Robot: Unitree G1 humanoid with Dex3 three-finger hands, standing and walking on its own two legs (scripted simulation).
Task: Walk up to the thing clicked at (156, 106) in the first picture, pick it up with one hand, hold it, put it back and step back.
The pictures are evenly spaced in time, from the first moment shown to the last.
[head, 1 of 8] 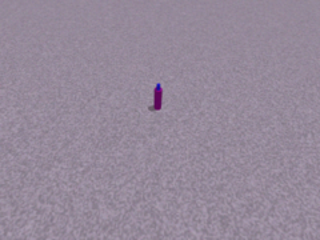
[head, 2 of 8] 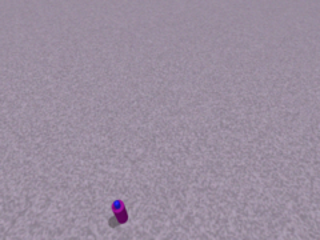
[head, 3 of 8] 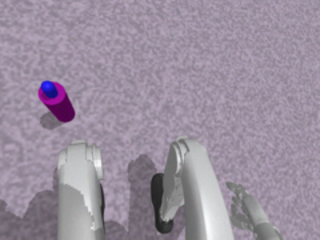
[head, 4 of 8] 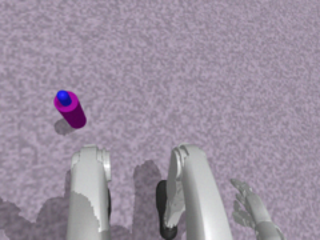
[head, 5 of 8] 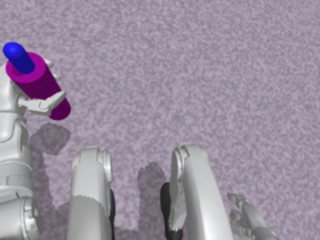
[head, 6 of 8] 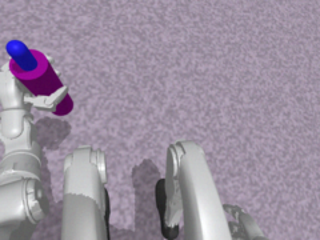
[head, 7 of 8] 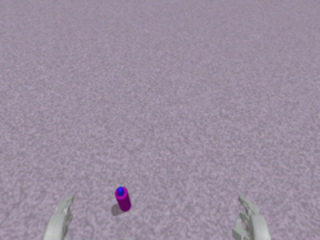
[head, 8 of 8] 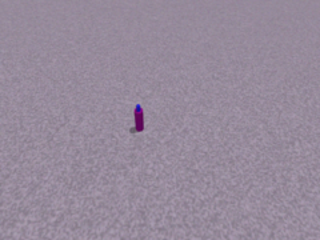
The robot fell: no
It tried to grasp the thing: yes
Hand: left
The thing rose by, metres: 0.66
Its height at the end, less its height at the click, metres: +0.00
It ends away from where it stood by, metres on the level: 0.03
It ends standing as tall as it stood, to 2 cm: yes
